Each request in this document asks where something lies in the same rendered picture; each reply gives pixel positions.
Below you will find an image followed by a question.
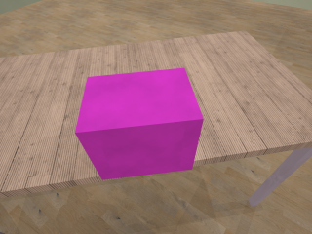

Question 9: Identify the table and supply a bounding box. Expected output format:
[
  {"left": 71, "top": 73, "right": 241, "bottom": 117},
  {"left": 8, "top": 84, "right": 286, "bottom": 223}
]
[{"left": 0, "top": 30, "right": 312, "bottom": 234}]

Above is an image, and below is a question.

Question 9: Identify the carton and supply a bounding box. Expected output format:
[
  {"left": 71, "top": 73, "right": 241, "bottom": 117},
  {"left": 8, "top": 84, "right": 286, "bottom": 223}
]
[{"left": 75, "top": 67, "right": 204, "bottom": 180}]

